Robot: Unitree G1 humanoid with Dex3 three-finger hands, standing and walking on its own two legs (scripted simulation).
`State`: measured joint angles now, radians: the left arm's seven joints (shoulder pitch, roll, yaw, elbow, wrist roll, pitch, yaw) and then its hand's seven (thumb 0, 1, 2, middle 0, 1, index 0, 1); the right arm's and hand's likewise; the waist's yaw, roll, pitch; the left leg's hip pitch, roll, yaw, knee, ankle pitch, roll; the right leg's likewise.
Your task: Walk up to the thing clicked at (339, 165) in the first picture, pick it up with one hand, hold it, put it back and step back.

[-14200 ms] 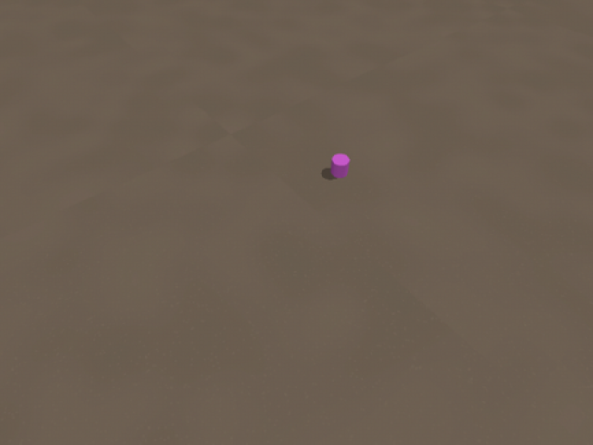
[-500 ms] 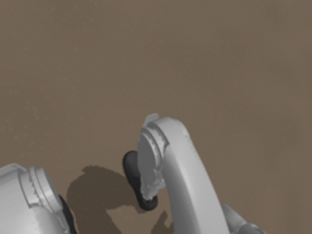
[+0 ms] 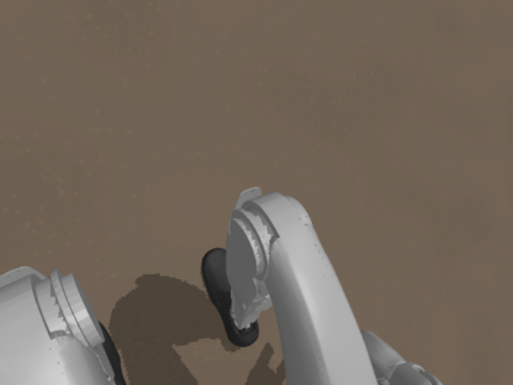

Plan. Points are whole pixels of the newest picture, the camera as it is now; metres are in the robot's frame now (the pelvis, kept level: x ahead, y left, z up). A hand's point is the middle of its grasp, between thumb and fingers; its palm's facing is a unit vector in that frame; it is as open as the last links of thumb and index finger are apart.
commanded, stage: close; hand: left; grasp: from above
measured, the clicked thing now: out of the picture +0.46 +0.34 -0.26
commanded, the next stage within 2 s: settle in 0.58 s
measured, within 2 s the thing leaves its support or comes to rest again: leaves its support in 1.22 s
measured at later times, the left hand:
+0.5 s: hand out of the picture +0.45 +0.34 -0.23, palm faces -0.45 -0.15 -0.88, open 11.4 cm
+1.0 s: hand out of the picture +0.45 +0.34 -0.23, palm faces -0.46 -0.15 -0.88, open 11.3 cm
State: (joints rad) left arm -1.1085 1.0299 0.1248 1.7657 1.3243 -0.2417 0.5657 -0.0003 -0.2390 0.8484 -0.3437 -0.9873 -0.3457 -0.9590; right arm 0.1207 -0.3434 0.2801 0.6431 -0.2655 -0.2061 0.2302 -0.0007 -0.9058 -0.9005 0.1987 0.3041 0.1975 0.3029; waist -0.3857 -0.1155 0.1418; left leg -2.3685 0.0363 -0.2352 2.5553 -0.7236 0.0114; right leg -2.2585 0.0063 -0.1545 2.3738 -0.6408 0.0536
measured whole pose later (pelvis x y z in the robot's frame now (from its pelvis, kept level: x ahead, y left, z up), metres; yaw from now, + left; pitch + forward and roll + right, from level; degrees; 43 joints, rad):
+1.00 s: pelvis +0.00 +0.00 +0.00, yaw +0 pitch +30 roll -14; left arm -1.09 1.00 0.13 1.70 1.32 -0.22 0.52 0.00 -0.22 0.79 -0.48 -0.88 -0.48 -0.87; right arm 0.15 -0.34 0.28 0.63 -0.25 -0.19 0.23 0.00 -0.92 -0.90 0.20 0.30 0.20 0.30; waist -0.38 -0.11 0.12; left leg -2.37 0.03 -0.23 2.54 -0.72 0.01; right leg -2.26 0.00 -0.15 2.36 -0.64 0.05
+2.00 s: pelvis -0.01 +0.00 +0.06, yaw +6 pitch +36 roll -9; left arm -0.88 0.76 0.09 1.19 1.17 -0.14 0.17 -0.01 -0.16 0.57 -0.64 -0.65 -0.65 -0.64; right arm 0.21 -0.28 0.06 0.65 -0.09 0.01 0.12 0.00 -0.92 -0.90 0.20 0.30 0.20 0.30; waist -0.26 0.00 -0.05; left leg -2.27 0.02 -0.11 2.31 -0.67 0.02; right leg -2.19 -0.03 -0.07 2.21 -0.64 0.04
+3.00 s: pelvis +0.03 +0.00 +0.35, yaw +11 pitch +20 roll -2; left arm -0.32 0.45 -0.14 0.78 0.99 0.01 0.10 -0.01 -0.17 0.66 -0.58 -0.70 -0.59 -0.70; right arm 0.23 -0.24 -0.01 0.72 0.02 0.00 -0.05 0.01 -0.90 -0.90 0.20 0.30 0.20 0.30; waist -0.09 0.03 -0.14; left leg -1.13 0.05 -0.01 1.32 -0.53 0.01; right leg -1.11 -0.02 -0.03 1.26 -0.49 0.03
